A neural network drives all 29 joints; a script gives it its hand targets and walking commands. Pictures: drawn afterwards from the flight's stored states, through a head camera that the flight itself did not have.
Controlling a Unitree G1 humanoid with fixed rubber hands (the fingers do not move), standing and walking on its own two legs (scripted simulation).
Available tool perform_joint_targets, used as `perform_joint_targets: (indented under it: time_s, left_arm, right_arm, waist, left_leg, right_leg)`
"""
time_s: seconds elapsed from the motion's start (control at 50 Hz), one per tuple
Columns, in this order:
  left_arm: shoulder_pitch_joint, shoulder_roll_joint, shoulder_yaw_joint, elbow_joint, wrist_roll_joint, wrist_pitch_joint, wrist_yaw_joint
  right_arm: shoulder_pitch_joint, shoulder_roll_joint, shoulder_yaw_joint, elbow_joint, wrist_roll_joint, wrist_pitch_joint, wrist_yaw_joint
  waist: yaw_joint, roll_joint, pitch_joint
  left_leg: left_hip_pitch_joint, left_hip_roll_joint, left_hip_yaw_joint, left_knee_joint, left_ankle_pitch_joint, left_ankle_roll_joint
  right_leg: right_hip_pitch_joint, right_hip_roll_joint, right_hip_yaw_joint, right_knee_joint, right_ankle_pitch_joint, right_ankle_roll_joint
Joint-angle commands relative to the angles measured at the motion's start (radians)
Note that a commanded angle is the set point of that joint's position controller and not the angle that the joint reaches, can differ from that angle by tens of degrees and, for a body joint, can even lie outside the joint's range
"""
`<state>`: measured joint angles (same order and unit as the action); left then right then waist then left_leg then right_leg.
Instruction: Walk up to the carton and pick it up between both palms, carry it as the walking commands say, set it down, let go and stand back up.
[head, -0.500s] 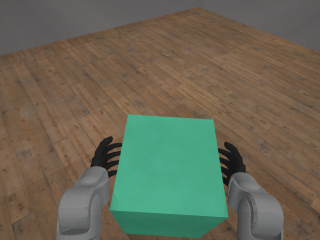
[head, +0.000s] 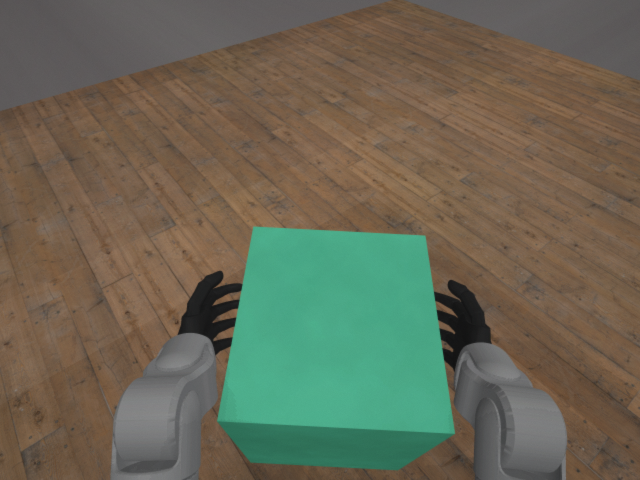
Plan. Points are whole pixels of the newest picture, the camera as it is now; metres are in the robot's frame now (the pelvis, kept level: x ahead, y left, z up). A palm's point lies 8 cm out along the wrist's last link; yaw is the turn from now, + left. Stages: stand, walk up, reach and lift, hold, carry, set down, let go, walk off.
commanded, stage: carry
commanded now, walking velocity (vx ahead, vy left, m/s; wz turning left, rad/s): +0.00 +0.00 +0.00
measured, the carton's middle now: (331, 357) +0.27 +0.00 +0.02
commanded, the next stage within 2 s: hold in 1.34 s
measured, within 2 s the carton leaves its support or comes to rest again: neither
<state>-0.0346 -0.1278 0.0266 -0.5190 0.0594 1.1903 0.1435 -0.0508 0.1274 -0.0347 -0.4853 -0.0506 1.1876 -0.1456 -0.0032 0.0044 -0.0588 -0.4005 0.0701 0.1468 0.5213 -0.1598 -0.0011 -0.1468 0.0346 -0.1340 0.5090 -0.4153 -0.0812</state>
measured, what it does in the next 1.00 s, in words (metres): stands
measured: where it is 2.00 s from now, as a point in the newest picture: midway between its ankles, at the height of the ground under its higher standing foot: outside the picture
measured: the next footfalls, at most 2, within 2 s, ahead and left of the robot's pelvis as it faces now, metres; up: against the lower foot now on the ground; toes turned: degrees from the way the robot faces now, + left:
none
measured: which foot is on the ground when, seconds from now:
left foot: down 0.00-1.00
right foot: down 0.00-1.00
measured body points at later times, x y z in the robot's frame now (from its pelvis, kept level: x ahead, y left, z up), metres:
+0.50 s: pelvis +0.00 +0.01 +0.00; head -0.02 +0.00 +0.45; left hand +0.25 +0.16 +0.10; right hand +0.25 -0.14 +0.09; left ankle +0.06 +0.13 -0.73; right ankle -0.09 -0.05 -0.73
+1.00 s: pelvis -0.01 +0.02 +0.00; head -0.02 +0.02 +0.45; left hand +0.25 +0.17 +0.10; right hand +0.25 -0.12 +0.09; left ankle +0.06 +0.13 -0.73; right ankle -0.09 -0.05 -0.73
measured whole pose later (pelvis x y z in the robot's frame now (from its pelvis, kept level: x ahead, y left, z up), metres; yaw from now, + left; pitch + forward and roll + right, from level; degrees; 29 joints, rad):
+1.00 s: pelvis -0.01 +0.02 +0.00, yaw +1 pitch +1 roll +0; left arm -0.06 -0.13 0.03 -0.47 0.07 1.19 0.15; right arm -0.07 0.13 -0.05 -0.43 -0.05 1.17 -0.15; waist 0.00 0.00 -0.07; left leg -0.39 0.05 0.15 0.51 -0.15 0.03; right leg -0.14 0.01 -0.14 0.51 -0.40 -0.05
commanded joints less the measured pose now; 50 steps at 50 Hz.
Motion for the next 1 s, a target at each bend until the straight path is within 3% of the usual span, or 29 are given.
perform_joint_targets:
  time_s: [0.0,0.08,0.14,0.32,0.56,0.7,0.74,0.82,0.98]
  left_arm:
    - [-0.329,-0.760,-0.556,-0.086,-0.251,-0.018,-0.120]
    - [-0.330,-0.738,-0.555,-0.093,-0.242,-0.016,-0.113]
    - [-0.332,-0.725,-0.546,-0.087,-0.237,-0.013,-0.111]
    - [-0.363,-0.697,-0.536,-0.074,-0.236,-0.010,-0.102]
    - [-0.371,-0.702,-0.527,-0.055,-0.226,-0.021,-0.096]
    - [-0.374,-0.712,-0.524,-0.052,-0.229,-0.027,-0.098]
    - [-0.371,-0.693,-0.507,-0.018,-0.217,-0.030,-0.100]
    - [-0.370,-0.706,-0.515,-0.025,-0.217,-0.029,-0.099]
    - [-0.384,-0.718,-0.529,-0.043,-0.227,-0.028,-0.103]
  right_arm:
    - [-0.301,0.784,0.590,-0.090,0.258,-0.011,0.109]
    - [-0.302,0.773,0.589,-0.080,0.261,-0.009,0.108]
    - [-0.315,0.759,0.588,-0.085,0.259,-0.006,0.103]
    - [-0.322,0.731,0.561,-0.054,0.249,-0.002,0.094]
    - [-0.324,0.725,0.543,-0.040,0.242,-0.016,0.093]
    - [-0.341,0.733,0.552,-0.056,0.245,-0.022,0.094]
    - [-0.334,0.721,0.535,-0.011,0.233,-0.024,0.095]
    - [-0.335,0.729,0.540,-0.020,0.240,-0.025,0.098]
    - [-0.343,0.738,0.552,-0.045,0.245,-0.024,0.101]
  waist:
    - [0.001,-0.048,-0.235]
    - [0.001,-0.026,-0.228]
    - [0.001,-0.041,-0.213]
    - [-0.003,-0.024,-0.174]
    - [-0.002,0.007,-0.178]
    - [-0.001,-0.016,-0.196]
    - [0.000,-0.014,-0.195]
    - [0.000,0.008,-0.193]
    - [-0.001,-0.002,-0.195]
  left_leg:
    - [0.157,0.070,-0.066,0.022,0.217,0.037]
    - [0.169,0.073,-0.068,0.025,0.247,0.041]
    - [0.168,0.071,-0.068,0.023,0.221,0.042]
    - [0.183,0.074,-0.083,-0.009,0.165,0.046]
    - [0.210,0.083,-0.104,-0.048,0.155,0.054]
    - [0.210,0.083,-0.098,-0.032,0.201,0.059]
    - [0.212,0.085,-0.100,-0.026,0.218,0.061]
    - [0.224,0.086,-0.111,-0.038,0.203,0.065]
    - [0.231,0.082,-0.115,-0.045,0.177,0.068]
  right_leg:
    - [0.038,-0.198,0.100,-0.048,0.727,0.045]
    - [0.027,-0.190,0.093,-0.043,0.693,0.051]
    - [0.014,-0.189,0.093,-0.057,0.661,0.055]
    - [-0.047,-0.173,0.103,-0.111,0.436,0.053]
    - [-0.067,-0.160,0.084,-0.118,0.266,0.043]
    - [-0.044,-0.163,0.073,-0.102,0.328,0.048]
    - [-0.047,-0.163,0.074,-0.100,0.339,0.049]
    - [-0.060,-0.158,0.074,-0.099,0.278,0.042]
    - [-0.071,-0.157,0.073,-0.103,0.235,0.043]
